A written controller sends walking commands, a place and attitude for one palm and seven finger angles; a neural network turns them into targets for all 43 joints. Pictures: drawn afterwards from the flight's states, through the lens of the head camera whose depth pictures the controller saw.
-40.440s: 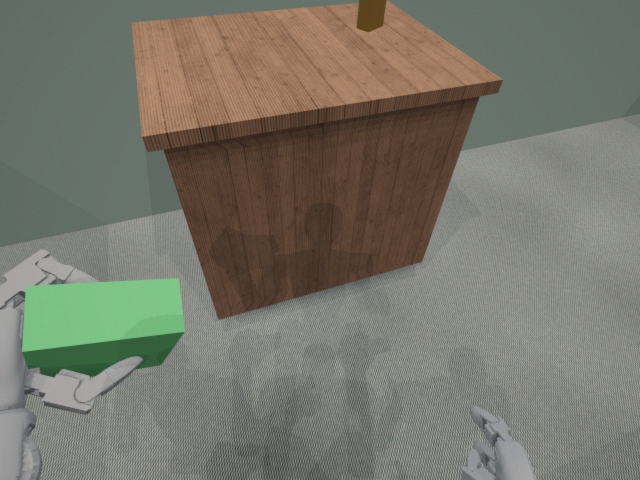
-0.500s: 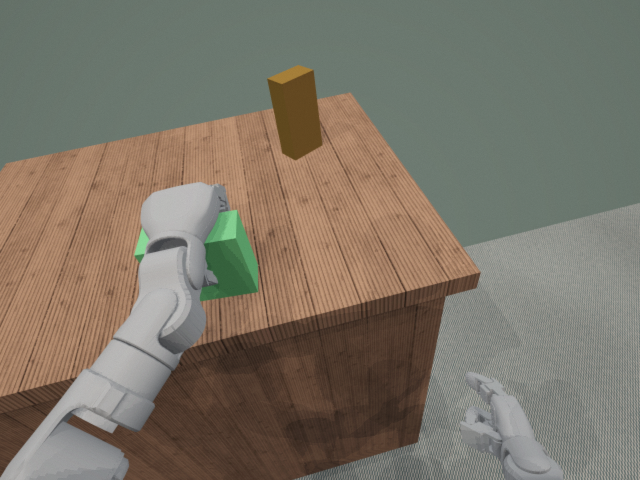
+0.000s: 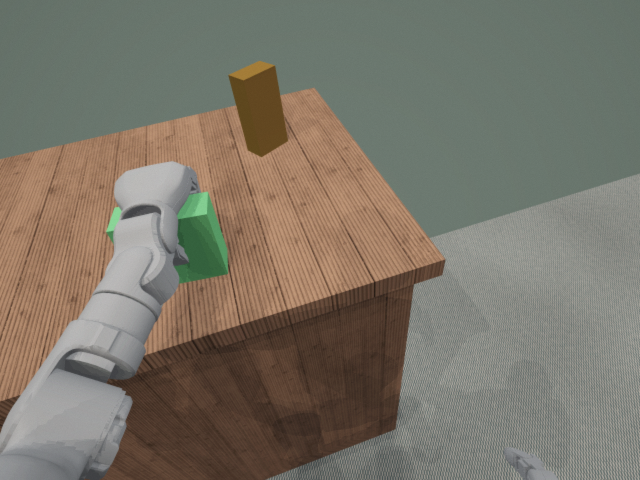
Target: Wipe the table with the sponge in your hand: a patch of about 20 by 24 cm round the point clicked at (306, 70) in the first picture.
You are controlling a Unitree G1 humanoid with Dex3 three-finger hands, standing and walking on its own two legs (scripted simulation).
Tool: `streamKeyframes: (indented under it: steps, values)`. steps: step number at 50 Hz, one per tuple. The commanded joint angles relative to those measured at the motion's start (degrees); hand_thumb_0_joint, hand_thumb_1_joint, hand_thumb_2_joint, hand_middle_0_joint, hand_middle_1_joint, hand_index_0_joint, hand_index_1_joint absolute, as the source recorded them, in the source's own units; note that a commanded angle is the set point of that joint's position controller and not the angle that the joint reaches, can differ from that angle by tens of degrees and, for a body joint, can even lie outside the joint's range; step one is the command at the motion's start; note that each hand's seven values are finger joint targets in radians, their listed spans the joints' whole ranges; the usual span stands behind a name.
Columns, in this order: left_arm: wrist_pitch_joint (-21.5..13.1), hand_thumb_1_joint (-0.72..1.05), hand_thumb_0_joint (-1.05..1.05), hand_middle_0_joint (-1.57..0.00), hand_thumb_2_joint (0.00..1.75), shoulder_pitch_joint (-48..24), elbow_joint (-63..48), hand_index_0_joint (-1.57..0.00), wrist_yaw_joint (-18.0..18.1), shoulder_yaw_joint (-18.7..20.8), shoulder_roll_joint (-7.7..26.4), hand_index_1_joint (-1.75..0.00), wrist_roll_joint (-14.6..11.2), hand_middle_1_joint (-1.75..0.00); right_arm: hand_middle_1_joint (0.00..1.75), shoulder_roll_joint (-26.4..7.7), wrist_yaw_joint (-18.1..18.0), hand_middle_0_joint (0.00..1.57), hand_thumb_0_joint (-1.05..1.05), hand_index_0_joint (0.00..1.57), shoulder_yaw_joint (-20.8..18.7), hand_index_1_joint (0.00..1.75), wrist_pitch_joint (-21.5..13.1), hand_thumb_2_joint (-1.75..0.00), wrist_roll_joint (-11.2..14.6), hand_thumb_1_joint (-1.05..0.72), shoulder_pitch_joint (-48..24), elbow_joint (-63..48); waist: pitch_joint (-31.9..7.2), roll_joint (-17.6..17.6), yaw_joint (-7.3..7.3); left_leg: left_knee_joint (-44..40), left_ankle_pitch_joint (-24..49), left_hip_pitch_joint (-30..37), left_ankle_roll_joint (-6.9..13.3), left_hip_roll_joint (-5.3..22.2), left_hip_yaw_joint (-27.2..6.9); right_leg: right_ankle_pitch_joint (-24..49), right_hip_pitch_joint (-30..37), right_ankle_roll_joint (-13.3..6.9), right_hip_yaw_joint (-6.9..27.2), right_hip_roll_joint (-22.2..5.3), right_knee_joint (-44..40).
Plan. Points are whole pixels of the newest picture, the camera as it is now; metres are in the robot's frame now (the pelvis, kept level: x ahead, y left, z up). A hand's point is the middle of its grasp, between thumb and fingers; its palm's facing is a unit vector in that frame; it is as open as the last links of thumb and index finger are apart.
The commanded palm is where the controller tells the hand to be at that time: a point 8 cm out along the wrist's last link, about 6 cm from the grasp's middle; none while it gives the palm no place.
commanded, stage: wipe forward along the third lane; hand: left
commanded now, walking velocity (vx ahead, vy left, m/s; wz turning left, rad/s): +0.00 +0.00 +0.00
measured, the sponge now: (178, 251) +0.39 +0.24 +0.09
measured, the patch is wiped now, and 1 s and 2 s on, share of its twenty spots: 0.65 0.85 0.95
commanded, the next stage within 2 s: wipe back along the third lane in 1.08 s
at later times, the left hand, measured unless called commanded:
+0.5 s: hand (174, 199) +0.45 +0.25 +0.14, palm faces -0.07 +0.00 -1.00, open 9.7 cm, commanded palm +0.44 +0.26 +0.17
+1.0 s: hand (173, 177) +0.50 +0.27 +0.14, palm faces -0.11 +0.00 -0.99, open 9.7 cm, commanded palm +0.50 +0.27 +0.17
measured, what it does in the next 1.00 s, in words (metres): stands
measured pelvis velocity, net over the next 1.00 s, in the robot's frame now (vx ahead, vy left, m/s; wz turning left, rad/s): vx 0.01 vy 0.02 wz -0.03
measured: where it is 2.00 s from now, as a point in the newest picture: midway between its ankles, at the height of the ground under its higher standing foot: outside the picture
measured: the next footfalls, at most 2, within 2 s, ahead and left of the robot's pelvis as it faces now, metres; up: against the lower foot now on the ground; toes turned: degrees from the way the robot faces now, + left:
none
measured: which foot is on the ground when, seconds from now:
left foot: down 0.00-1.00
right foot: down 0.00-1.00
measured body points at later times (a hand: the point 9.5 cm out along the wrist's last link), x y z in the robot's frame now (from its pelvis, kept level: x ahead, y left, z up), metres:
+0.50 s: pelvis +0.00 +0.00 +0.00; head +0.01 -0.03 +0.45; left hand +0.44 +0.24 +0.20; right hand +0.07 -0.27 -0.14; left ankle +0.02 +0.15 -0.74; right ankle -0.01 -0.08 -0.74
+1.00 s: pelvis +0.01 +0.02 +0.00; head +0.05 +0.00 +0.44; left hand +0.50 +0.26 +0.20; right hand +0.02 -0.26 -0.14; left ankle +0.02 +0.15 -0.74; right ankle -0.01 -0.08 -0.74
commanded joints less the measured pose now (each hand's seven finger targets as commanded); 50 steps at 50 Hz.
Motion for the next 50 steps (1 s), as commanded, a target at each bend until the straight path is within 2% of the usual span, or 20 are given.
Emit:
streamKeyframes:
  steps: [1,3,5,8,10,13,15,17,23,24,28,30,32,34,39,41,43,46,48,50]
  values:
    - [-1.64,0.1,0.0,-1.2,1.3,-22.2,1.81,-1.2,2.97,3.58,12.3,-1.6,2.82,-1.6,0.3,-5.85,-0.49,0.2,0.0,0.2,-2.08,0.3,-2.72,-0.9,0.17,-0.9,-6.05,-7.7,-8.77,-9.95,-1.59,-1.32,2.52,1.78,3.77,-3.92,2.61,9.02,0.5,1.57,3.99,-0.64,-6.85]
    - [-2.76,0.1,0.0,-1.2,1.3,-23.86,4.1,-1.2,3.12,5.25,14.39,-1.6,3.2,-1.6,0.3,-5.93,-0.53,0.2,0.0,0.2,-2.13,0.3,-2.54,-0.9,0.15,-0.9,-4.93,-7.53,-9.5,-10.18,-1.65,-1.49,2.46,0.83,3.75,-3.8,2.29,9.08,0.63,1.51,4.33,-0.59,-7.05]
    - [-3.47,0.1,0.0,-1.2,1.3,-23.88,7.08,-1.2,3.23,3.74,13.08,-1.6,3.81,-1.6,0.3,-6.12,-0.41,0.2,0.0,0.2,-2.24,0.3,-2.24,-0.9,0.12,-0.9,-3.88,-7.3,-8.39,-10.06,-2.23,-1.03,2.05,0.07,3.8,-3.81,2.53,8.89,-0.31,1.66,4.04,-0.61,-6.54]
    - [-5.09,0.1,0.0,-1.2,1.3,-24.46,8.99,-1.2,3.77,7.31,17.16,-1.6,4.29,-1.6,0.3,-6.38,-0.32,0.2,0.0,0.2,-2.6,0.3,-1.86,-0.9,-0.1,-0.9,-2.4,-7.27,-10.89,-9.44,-1.72,-0.78,2.94,-0.82,3.81,-3.56,2.36,10.47,0.88,1.58,4.71,-0.62,-6.42]
    - [-5.64,0.1,0.0,-1.2,1.3,-24.89,11.65,-1.2,4.02,4.67,14.45,-1.6,4.49,-1.6,0.3,-6.44,-0.16,0.2,0.0,0.2,-2.6,0.3,-1.6,-0.9,0.07,-0.9,-1.68,-7.19,-7.88,-10.09,-3.19,-0.39,1.41,-1.65,3.94,-3.4,2.69,8.82,-1.61,1.9,4.24,-0.59,-6.36]
    - [-6.44,0.1,0.0,-1.2,1.3,-27.81,13.08,-1.2,4.61,6.97,17.77,-1.6,4.78,-1.6,0.3,-6.72,-0.21,0.2,0.0,0.2,-2.82,0.3,-1.49,-0.9,-0.04,-0.9,-0.36,-6.91,-9.63,-9.59,-3.16,-0.52,1.05,-2.56,3.92,-3.23,2.19,7.61,-1.68,1.78,4.49,-0.42,-6.43]
    - [-6.56,0.1,0.0,-1.2,1.3,-28.73,15.49,-1.2,5.14,5.92,17.15,-1.6,5.08,-1.6,0.3,-6.96,-0.08,0.2,0.0,0.2,-2.98,0.3,-1.44,-0.9,-0.01,-0.9,0.66,-6.43,-8.9,-10.64,-4.2,0.09,0.32,-3.18,4.09,-3.14,2.53,7.4,-2.55,2.17,4.58,-0.55,-6.23]
    - [-6.87,0.1,0.0,-1.2,1.3,-29.71,16.91,-1.2,5.45,7.21,19.46,-1.6,5.52,-1.6,0.3,-7.29,-0.07,0.2,0.0,0.2,-3.05,0.3,-1.38,-0.9,-0.08,-0.9,1.65,-5.99,-10.04,-10.7,-4.26,0.31,0.74,-3.84,4.12,-3.07,2.49,8.35,-1.8,2.1,4.96,-0.63,-5.98]
    - [-7.49,0.1,0.0,-1.2,1.3,-29.85,17.46,-1.2,5.91,6.96,18.37,-1.6,5.79,-1.6,0.3,-7.21,0.39,0.2,0.0,0.2,-3.58,0.3,-0.89,-0.9,-0.3,-0.9,3.06,-6.33,-12.95,-9.29,-4.38,0.68,2.78,-3.92,4.19,-3.05,2.43,11.81,-0.8,1.92,4.51,-0.38,-5.43]
    - [-7.54,0.1,0.0,-1.2,1.3,-30.81,18.39,-1.2,6.05,5.91,17.76,-1.6,5.97,-1.6,0.3,-7.42,0.35,0.2,0.0,0.2,-3.52,0.3,-0.84,-0.9,-0.19,-0.9,3.42,-6.04,-11.6,-9.57,-5.31,0.82,2.05,-3.94,4.25,-2.9,2.57,11.19,-1.97,2.09,4.48,-0.34,-5.27]
    - [-7.5,0.1,0.0,-1.2,1.3,-34.93,19.79,-1.2,6.35,7.28,20.45,-1.6,5.76,-1.6,0.3,-7.67,0.15,0.2,0.0,0.2,-3.48,0.3,-1.1,-0.9,-0.24,-0.9,4.24,-5.4,-11.28,-8.98,-5.76,0.38,0.46,-5.16,4.27,-2.87,2.09,8.33,-3.1,2.09,4.6,-0.31,-5.97]
    - [-7.15,0.1,0.0,-1.2,1.3,-36.37,22.51,-1.2,6.65,7.44,22.01,-1.6,6.45,-1.6,0.3,-8.12,0.03,0.2,0.0,0.2,-3.44,0.3,-1.09,-0.9,-0.25,-0.9,5.26,-4.56,-9.96,-9.51,-6.76,0.73,-0.62,-5.73,4.33,-2.77,2.21,6.73,-4.43,2.32,4.72,-0.26,-5.91]
    - [-7.18,0.1,0.0,-1.2,1.3,-37.59,22.76,-1.2,6.55,6.25,21.09,-1.6,6.8,-1.6,0.3,-7.96,0.12,0.2,0.0,0.2,-3.55,0.3,-1.26,-0.9,-0.38,-0.9,5.86,-4.57,-11.48,-8.58,-6.97,1.0,-0.49,-5.49,4.35,-2.85,2.35,6.98,-4.31,2.32,4.83,-0.28,-5.89]
    - [-7.31,0.1,0.0,-1.2,1.3,-39.51,24.19,-1.2,6.44,7.06,23.05,-1.6,7.43,-1.6,0.3,-8.23,0.0,0.2,0.0,0.2,-3.58,0.3,-1.27,-0.9,-0.53,-0.9,6.85,-4.17,-12.76,-8.71,-7.5,1.38,0.68,-5.64,4.44,-2.71,2.25,8.8,-3.66,2.33,4.93,-0.24,-5.28]
    - [-7.71,0.1,0.0,-1.2,1.3,-42.39,25.68,-1.2,5.88,6.96,23.66,-1.6,7.66,-1.6,0.3,-8.33,0.01,0.2,0.0,0.2,-3.69,0.3,-1.3,-0.9,-0.76,-0.9,8.62,-4.0,-15.29,-6.7,-8.11,1.99,2.18,-5.39,4.38,-2.6,2.18,11.05,-3.54,2.26,4.65,-0.2,-4.44]
    - [-7.84,0.1,0.0,-1.2,1.3,-41.72,26.34,-1.2,5.7,5.98,21.86,-1.6,7.56,-1.6,0.3,-8.25,0.18,0.2,0.0,0.2,-3.81,0.3,-1.24,-0.9,-0.92,-0.9,9.22,-4.11,-14.7,-7.85,-8.37,2.23,2.12,-5.48,4.42,-2.59,2.32,11.59,-4.09,2.38,4.33,-0.09,-4.77]
    - [-8.21,0.1,0.0,-1.2,1.3,-42.26,26.71,-1.2,5.52,7.93,24.4,-1.6,7.46,-1.6,0.3,-8.54,0.04,0.2,0.0,0.2,-3.83,0.3,-1.08,-0.9,-1.1,-0.9,9.81,-4.01,-16.3,-8.14,-8.1,2.2,4.07,-6.04,4.38,-2.48,2.02,14.39,-2.64,2.18,4.37,-0.08,-4.29]
    - [-8.4,0.1,0.0,-1.2,1.3,-40.41,27.95,-1.2,5.91,8.6,25.42,-1.6,8.3,-1.6,0.3,-8.72,0.23,0.2,0.0,0.2,-4.06,0.3,-0.64,-0.9,-1.26,-0.9,10.94,-3.82,-16.13,-7.88,-7.95,2.77,4.55,-6.24,4.36,-2.57,2.45,15.36,-2.77,2.28,4.27,0.02,-4.08]
    - [-8.72,0.1,0.0,-1.2,1.3,-42.8,26.84,-1.2,5.8,7.22,23.45,-1.6,8.32,-1.6,0.3,-8.44,0.25,0.2,0.0,0.2,-4.19,0.3,-0.69,-0.9,-1.37,-0.9,11.2,-3.87,-16.57,-6.97,-8.54,2.69,6.19,-5.31,4.4,-2.37,2.11,16.47,-3.63,1.96,3.82,0.23,-3.87]
    - [-8.12,0.1,0.0,-1.2,1.3,-43.03,28.81,-1.2,6.27,7.01,23.52,-1.6,9.06,-1.6,0.3,-8.75,0.36,0.2,0.0,0.2,-4.24,0.3,-0.48,-0.9,-1.38,-0.9,11.88,-3.21,-14.34,-7.43,-9.19,2.76,5.15,-5.21,4.41,-2.25,2.04,14.02,-5.98,2.07,3.43,0.58,-4.15]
